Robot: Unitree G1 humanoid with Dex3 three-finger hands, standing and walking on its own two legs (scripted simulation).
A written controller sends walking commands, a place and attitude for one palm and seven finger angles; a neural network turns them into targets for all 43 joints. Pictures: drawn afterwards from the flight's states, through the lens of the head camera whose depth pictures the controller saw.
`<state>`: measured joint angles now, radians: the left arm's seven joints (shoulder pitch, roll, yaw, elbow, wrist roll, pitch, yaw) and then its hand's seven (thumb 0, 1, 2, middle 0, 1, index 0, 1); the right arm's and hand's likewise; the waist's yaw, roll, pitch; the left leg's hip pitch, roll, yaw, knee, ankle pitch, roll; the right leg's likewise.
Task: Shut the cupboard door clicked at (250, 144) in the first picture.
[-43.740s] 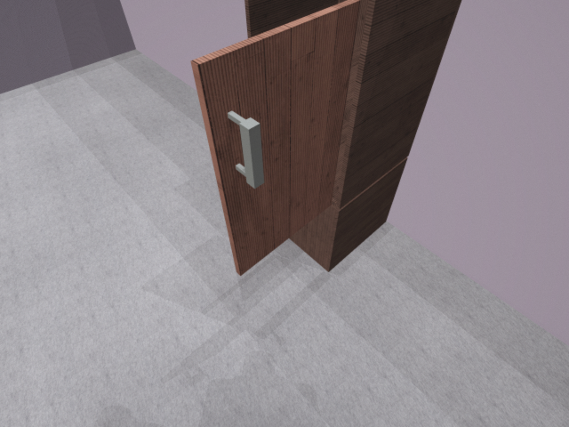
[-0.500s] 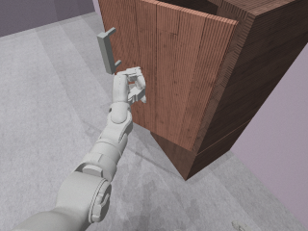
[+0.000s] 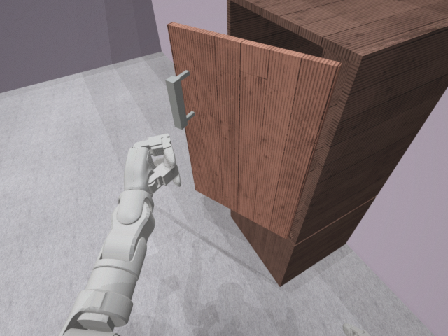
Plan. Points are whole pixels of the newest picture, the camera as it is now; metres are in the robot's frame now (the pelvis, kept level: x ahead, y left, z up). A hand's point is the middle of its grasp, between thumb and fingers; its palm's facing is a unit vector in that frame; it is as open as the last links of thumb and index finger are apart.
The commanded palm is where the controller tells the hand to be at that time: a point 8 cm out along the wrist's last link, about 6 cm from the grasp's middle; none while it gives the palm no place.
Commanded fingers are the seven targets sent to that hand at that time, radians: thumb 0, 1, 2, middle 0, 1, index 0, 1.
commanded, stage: draw the hand back to the body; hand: left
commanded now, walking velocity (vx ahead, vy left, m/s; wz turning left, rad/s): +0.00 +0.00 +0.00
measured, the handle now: (183, 99) +0.63 +0.12 +0.09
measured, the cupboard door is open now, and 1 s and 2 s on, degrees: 27 27 27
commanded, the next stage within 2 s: step back with the hand held close in 1.18 s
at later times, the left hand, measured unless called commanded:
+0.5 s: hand (79, 220) +0.25 +0.21 +0.15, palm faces +0.26 -0.92 -0.27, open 3.9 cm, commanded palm +0.21 +0.26 +0.17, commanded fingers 0.00 0.90 0.90 -0.58 -0.72 -0.58 -0.72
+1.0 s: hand out of the picture +0.19 +0.31 +0.17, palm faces +0.51 -0.77 -0.39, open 7.2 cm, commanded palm +0.14 +0.34 +0.19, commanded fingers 0.00 0.90 0.90 -0.20 -0.30 -0.20 -0.30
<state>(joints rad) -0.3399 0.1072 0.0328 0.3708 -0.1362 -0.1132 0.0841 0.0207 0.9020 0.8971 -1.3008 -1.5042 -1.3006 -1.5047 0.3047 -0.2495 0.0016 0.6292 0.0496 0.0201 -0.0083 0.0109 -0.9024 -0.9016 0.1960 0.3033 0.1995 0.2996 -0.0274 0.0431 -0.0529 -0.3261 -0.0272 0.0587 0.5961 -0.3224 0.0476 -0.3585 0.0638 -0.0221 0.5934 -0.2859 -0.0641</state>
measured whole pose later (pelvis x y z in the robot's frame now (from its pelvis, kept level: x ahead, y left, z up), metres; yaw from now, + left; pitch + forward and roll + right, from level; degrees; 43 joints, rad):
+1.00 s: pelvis +0.01 +0.03 +0.02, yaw +3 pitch -4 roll -1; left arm 0.46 0.33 0.34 -0.38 -0.08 -0.06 0.11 0.02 0.90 0.90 -0.25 -0.35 -0.25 -0.35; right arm 0.20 -0.25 0.00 0.63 0.02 -0.05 -0.06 0.01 -0.90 -0.90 0.20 0.30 0.20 0.30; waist 0.07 0.08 0.00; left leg -0.09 -0.07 0.01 0.41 -0.25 0.08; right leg -0.09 0.03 -0.05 0.38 -0.22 -0.02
